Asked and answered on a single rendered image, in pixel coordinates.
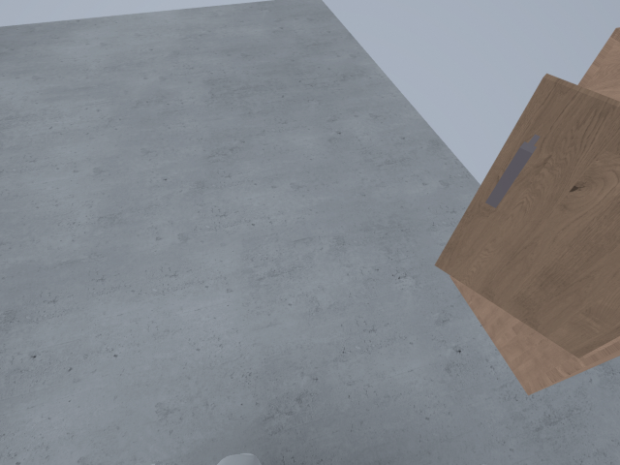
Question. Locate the cupboard door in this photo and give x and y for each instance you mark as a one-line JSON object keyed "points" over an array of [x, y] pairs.
{"points": [[549, 253]]}

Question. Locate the handle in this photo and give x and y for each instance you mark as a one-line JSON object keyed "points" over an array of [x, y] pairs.
{"points": [[516, 165]]}

